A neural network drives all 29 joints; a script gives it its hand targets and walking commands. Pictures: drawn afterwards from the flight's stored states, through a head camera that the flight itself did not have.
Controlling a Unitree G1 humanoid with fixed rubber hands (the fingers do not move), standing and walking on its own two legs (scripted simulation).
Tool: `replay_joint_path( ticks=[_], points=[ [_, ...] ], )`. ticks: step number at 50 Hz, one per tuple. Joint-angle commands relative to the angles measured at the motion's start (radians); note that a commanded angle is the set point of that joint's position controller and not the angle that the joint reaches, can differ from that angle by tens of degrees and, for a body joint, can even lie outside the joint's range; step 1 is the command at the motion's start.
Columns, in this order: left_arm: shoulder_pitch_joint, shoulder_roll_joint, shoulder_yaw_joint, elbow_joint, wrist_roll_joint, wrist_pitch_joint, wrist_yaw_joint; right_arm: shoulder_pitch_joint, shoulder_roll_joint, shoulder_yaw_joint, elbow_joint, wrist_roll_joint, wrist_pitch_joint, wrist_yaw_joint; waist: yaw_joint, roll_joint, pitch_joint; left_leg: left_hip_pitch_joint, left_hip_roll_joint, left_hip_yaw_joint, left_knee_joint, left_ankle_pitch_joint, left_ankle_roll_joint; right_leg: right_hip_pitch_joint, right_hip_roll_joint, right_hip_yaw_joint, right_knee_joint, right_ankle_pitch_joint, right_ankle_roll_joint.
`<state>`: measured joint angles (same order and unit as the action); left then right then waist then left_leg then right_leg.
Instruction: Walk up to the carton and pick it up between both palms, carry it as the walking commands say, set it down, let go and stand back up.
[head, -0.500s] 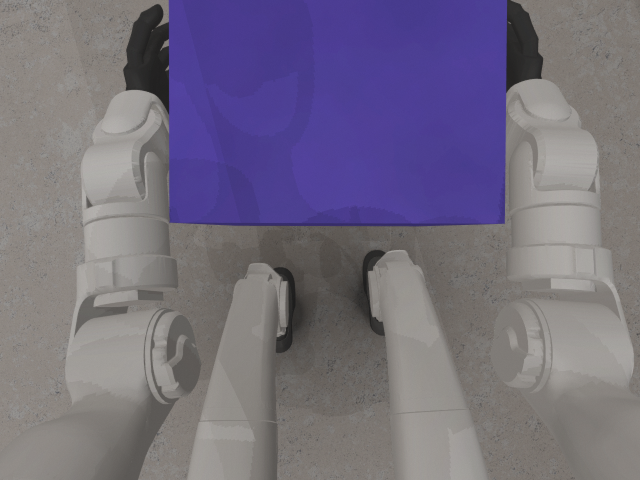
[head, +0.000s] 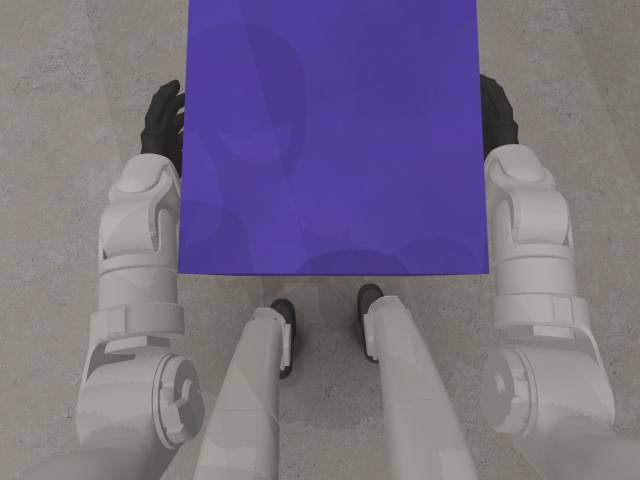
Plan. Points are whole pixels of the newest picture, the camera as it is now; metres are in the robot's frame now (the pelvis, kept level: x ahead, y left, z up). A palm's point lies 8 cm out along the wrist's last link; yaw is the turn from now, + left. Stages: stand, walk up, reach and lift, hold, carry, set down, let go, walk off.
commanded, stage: reach and lift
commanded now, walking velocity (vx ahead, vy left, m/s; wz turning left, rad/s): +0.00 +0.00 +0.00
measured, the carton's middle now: (328, 154) +0.46 -0.02 -0.11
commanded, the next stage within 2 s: none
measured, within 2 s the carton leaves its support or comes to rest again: neither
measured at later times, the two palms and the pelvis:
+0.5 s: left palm (125, 148) +0.43 +0.17 +0.03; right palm (532, 139) +0.42 -0.20 +0.02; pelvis +0.03 +0.00 +0.05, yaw +0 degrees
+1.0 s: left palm (53, 113) +0.43 +0.17 +0.11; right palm (598, 110) +0.40 -0.20 +0.11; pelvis +0.11 +0.00 +0.07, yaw -1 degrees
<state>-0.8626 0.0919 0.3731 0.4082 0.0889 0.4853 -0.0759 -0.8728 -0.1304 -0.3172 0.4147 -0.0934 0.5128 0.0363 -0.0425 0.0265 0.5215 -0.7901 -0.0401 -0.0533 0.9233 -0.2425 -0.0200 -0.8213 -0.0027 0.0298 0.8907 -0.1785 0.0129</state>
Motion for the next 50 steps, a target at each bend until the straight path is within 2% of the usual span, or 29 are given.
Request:
replay_joint_path(
  ticks=[1, 3, 7, 8, 13, 14, 16, 19, 20, 21, 22, 23, 24, 28, 31, 32, 34, 35, 36, 37, 39, 41, 42, 43, 45, 46, 47, 49, 50],
  points=[
    [-0.747, -1.037, -0.694, -0.186, -0.144, -0.071, -0.267, -0.722, 1.113, 0.692, -0.241, 0.207, -0.068, 0.292, 0.001, -0.017, -2.045, 0.445, -0.097, -0.003, -0.22, 0.0, 0.039, 0.734, 0.11, -0.005, -0.143, 0.052, 0.01],
    [-0.697, -1.05, -0.679, -0.167, -0.136, -0.069, -0.268, -0.72, 1.115, 0.694, -0.247, 0.211, -0.067, 0.295, 0.019, -0.023, -2.005, 0.454, -0.096, -0.004, -0.239, 0.014, 0.042, 0.754, 0.108, -0.002, -0.162, 0.064, 0.009],
    [-0.625, -1.046, -0.657, -0.129, -0.115, -0.063, -0.277, -0.672, 1.106, 0.683, -0.232, 0.181, -0.058, 0.293, 0.009, -0.04, -1.92, 0.461, -0.094, -0.005, -0.281, 0.012, 0.041, 0.782, 0.102, 0.001, -0.212, 0.062, 0.011],
    [-0.637, -1.053, -0.671, -0.149, -0.121, -0.062, -0.28, -0.638, 1.107, 0.681, -0.229, 0.183, -0.057, 0.296, 0.005, -0.011, -1.914, 0.48, -0.091, -0.007, -0.293, 0.025, 0.043, 0.79, 0.099, 0.011, -0.222, 0.074, 0.008],
    [-0.571, -1.051, -0.693, -0.199, -0.119, -0.064, -0.272, -0.588, 1.132, 0.735, -0.272, 0.199, -0.054, 0.297, 0.033, -0.037, -1.912, 0.562, -0.093, -0.011, -0.33, 0.135, 0.051, 0.859, 0.104, 0.01, -0.256, 0.176, 0.018],
    [-0.585, -1.039, -0.703, -0.218, -0.121, -0.065, -0.277, -0.582, 1.125, 0.722, -0.283, 0.193, -0.057, 0.295, 0.014, -0.022, -1.932, 0.573, -0.093, -0.005, -0.339, 0.13, 0.046, 0.874, 0.103, 0.009, -0.268, 0.183, 0.017],
    [-0.591, -1.04, -0.705, -0.217, -0.126, -0.059, -0.276, -0.582, 1.13, 0.726, -0.289, 0.194, -0.052, 0.291, 0.013, -0.037, -1.88, 0.587, -0.088, -0.012, -0.357, 0.093, 0.052, 0.874, 0.098, 0.017, -0.289, 0.14, 0.015],
    [-0.559, -1.039, -0.699, -0.234, -0.121, -0.059, -0.275, -0.59, 1.138, 0.754, -0.337, 0.203, -0.05, 0.286, 0.033, -0.04, -1.873, 0.601, -0.09, -0.014, -0.383, 0.108, 0.053, 0.931, 0.095, 0.018, -0.312, 0.154, 0.02],
    [-0.541, -1.037, -0.686, -0.198, -0.108, -0.058, -0.275, -0.56, 1.13, 0.731, -0.288, 0.186, -0.047, 0.287, 0.028, -0.031, -1.808, 0.59, -0.088, -0.01, -0.389, 0.103, 0.054, 0.893, 0.097, 0.013, -0.313, 0.149, 0.02],
    [-0.542, -1.035, -0.686, -0.202, -0.113, -0.055, -0.273, -0.56, 1.129, 0.737, -0.297, 0.186, -0.043, 0.288, 0.023, -0.053, -1.777, 0.606, -0.083, -0.016, -0.403, 0.086, 0.056, 0.888, 0.098, 0.005, -0.323, 0.129, 0.021],
    [-0.514, -1.052, -0.691, -0.222, -0.114, -0.05, -0.275, -0.551, 1.137, 0.741, -0.34, 0.19, -0.043, 0.282, 0.025, -0.03, -1.812, 0.625, -0.092, -0.009, -0.406, 0.124, 0.053, 0.947, 0.093, 0.018, -0.336, 0.168, 0.019],
    [-0.497, -1.05, -0.683, -0.171, -0.103, -0.044, -0.274, -0.499, 1.127, 0.7, -0.257, 0.166, -0.034, 0.281, 0.0, -0.029, -1.676, 0.589, -0.082, -0.017, -0.415, 0.102, 0.051, 0.872, 0.097, 0.003, -0.337, 0.152, 0.016],
    [-0.549, -1.057, -0.709, -0.244, -0.124, -0.049, -0.278, -0.525, 1.144, 0.718, -0.316, 0.179, -0.037, 0.283, -0.004, -0.028, -1.772, 0.627, -0.084, -0.018, -0.424, 0.083, 0.05, 0.923, 0.097, 0.012, -0.352, 0.129, 0.012],
    [-0.396, -1.063, -0.579, -0.029, -0.055, -0.017, -0.292, -0.428, 1.147, 0.618, -0.18, 0.122, -0.001, 0.288, 0.001, -0.039, -1.389, 0.531, -0.073, -0.004, -0.472, -0.012, 0.064, 0.834, 0.079, -0.002, -0.403, 0.032, 0.009],
    [-0.42, -1.082, -0.577, -0.032, -0.076, -0.015, -0.301, -0.371, 1.187, 0.607, -0.141, 0.111, 0.018, 0.297, -0.01, -0.069, -1.235, 0.547, -0.063, 0.009, -0.503, -0.028, 0.073, 0.812, 0.081, -0.007, -0.431, 0.022, 0.011],
    [-0.413, -1.076, -0.581, -0.065, -0.079, -0.006, -0.304, -0.355, 1.21, 0.608, -0.147, 0.114, 0.031, 0.298, 0.008, -0.042, -1.238, 0.578, -0.061, 0.013, -0.517, -0.029, 0.074, 0.845, 0.077, -0.005, -0.447, 0.011, 0.003],
    [-0.386, -1.073, -0.542, 0.012, -0.064, 0.014, -0.31, -0.355, 1.192, 0.566, -0.106, 0.096, 0.047, 0.299, 0.001, -0.048, -1.087, 0.536, -0.053, 0.01, -0.538, -0.108, 0.074, 0.792, 0.072, -0.004, -0.473, -0.076, -0.007],
    [-0.354, -1.068, -0.513, 0.063, -0.051, 0.024, -0.309, -0.37, 1.177, 0.563, -0.096, 0.085, 0.053, 0.3, 0.025, -0.04, -0.999, 0.512, -0.051, 0.016, -0.552, -0.139, 0.078, 0.778, 0.07, -0.008, -0.484, -0.119, -0.009],
    [-0.364, -1.068, -0.538, 0.017, -0.059, 0.035, -0.309, -0.333, 1.191, 0.571, -0.103, 0.094, 0.065, 0.304, 0.02, -0.033, -1.013, 0.551, -0.055, 0.018, -0.564, -0.129, 0.072, 0.814, 0.067, -0.003, -0.504, -0.114, -0.009],
    [-0.307, -1.062, -0.506, 0.071, -0.04, 0.051, -0.304, -0.299, 1.171, 0.541, -0.058, 0.077, 0.08, 0.302, 0.018, -0.039, -0.934, 0.542, -0.046, 0.015, -0.575, -0.123, 0.073, 0.78, 0.068, -0.01, -0.51, -0.113, -0.012],
    [-0.313, -1.077, -0.556, 0.004, -0.078, 0.068, -0.296, -0.284, 1.173, 0.562, -0.094, 0.099, 0.094, 0.302, 0.017, -0.028, -0.947, 0.593, -0.039, 0.009, -0.593, -0.072, 0.062, 0.834, 0.066, -0.009, -0.522, -0.041, -0.018],
    [-0.243, -1.052, -0.53, 0.04, -0.056, 0.096, -0.285, -0.255, 1.141, 0.549, -0.088, 0.092, 0.117, 0.296, 0.027, -0.009, -0.844, 0.587, -0.039, 0.012, -0.608, -0.04, 0.061, 0.824, 0.065, -0.012, -0.54, -0.014, -0.017],
    [-0.231, -1.048, -0.53, 0.038, -0.055, 0.107, -0.282, -0.227, 1.139, 0.531, -0.075, 0.082, 0.126, 0.294, 0.009, -0.039, -0.823, 0.594, -0.035, 0.008, -0.614, -0.036, 0.06, 0.814, 0.068, -0.011, -0.549, -0.006, -0.017],
    [-0.191, -1.053, -0.522, 0.042, -0.049, 0.117, -0.275, -0.231, 1.123, 0.541, -0.104, 0.084, 0.134, 0.29, 0.02, -0.038, -0.799, 0.583, -0.034, 0.008, -0.623, -0.038, 0.06, 0.837, 0.068, -0.015, -0.555, 0.0, -0.017],
    [-0.222, -1.059, -0.58, -0.068, -0.069, 0.122, -0.269, -0.192, 1.156, 0.574, -0.137, 0.102, 0.144, 0.289, 0.022, -0.016, -0.799, 0.614, -0.039, 0.009, -0.635, 0.006, 0.055, 0.867, 0.068, -0.005, -0.57, 0.048, -0.017],
    [-0.193, -1.058, -0.563, -0.04, -0.055, 0.134, -0.262, -0.204, 1.122, 0.549, -0.14, 0.097, 0.149, 0.286, 0.007, -0.015, -0.777, 0.616, -0.034, 0.005, -0.635, 0.009, 0.05, 0.862, 0.07, -0.013, -0.568, 0.053, -0.017],
    [-0.181, -1.071, -0.59, -0.067, -0.079, 0.139, -0.259, -0.227, 1.107, 0.594, -0.208, 0.121, 0.148, 0.284, 0.021, -0.017, -0.784, 0.628, -0.031, 0.004, -0.639, 0.043, 0.046, 0.887, 0.067, -0.01, -0.567, 0.086, -0.017],
    [-0.196, -1.074, -0.647, -0.165, -0.106, 0.137, -0.249, -0.182, 1.117, 0.618, -0.242, 0.13, 0.15, 0.276, -0.006, -0.018, -0.815, 0.659, -0.033, -0.002, -0.638, 0.099, 0.041, 0.899, 0.072, -0.007, -0.569, 0.142, -0.013],
    [-0.19, -1.067, -0.649, -0.194, -0.108, 0.136, -0.241, -0.197, 1.111, 0.647, -0.273, 0.14, 0.148, 0.274, 0.021, -0.012, -0.858, 0.687, -0.035, 0.0, -0.632, 0.135, 0.038, 0.913, 0.069, -0.001, -0.565, 0.168, -0.012]
  ],
)
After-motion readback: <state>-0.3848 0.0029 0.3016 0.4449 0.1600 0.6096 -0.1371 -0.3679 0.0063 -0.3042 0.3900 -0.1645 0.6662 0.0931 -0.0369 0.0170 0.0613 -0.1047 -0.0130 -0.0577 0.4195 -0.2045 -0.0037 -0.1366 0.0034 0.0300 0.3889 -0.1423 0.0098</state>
